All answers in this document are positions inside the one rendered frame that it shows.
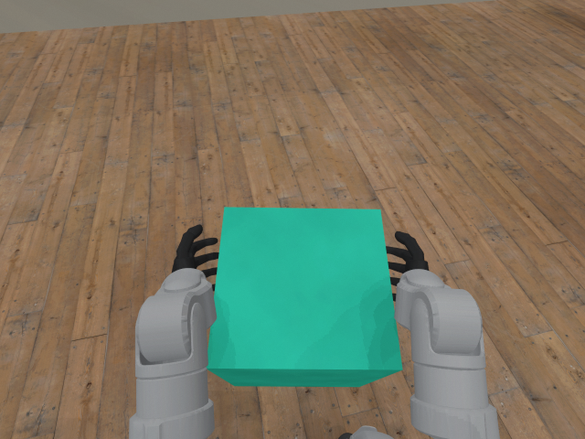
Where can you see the carton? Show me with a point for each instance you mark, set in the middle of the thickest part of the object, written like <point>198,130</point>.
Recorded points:
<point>303,299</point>

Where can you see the right robot shin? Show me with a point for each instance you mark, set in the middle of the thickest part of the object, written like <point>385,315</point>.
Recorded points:
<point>365,428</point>

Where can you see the robot right hand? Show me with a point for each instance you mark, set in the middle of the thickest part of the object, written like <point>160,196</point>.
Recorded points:
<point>413,256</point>

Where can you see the right robot forearm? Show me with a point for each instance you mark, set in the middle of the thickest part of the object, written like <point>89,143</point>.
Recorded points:
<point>447,348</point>

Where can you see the robot left hand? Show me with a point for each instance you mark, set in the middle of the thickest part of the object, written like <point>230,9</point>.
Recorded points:
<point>187,249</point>

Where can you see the left robot forearm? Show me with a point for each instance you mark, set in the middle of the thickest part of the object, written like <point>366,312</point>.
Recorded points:
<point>171,358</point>

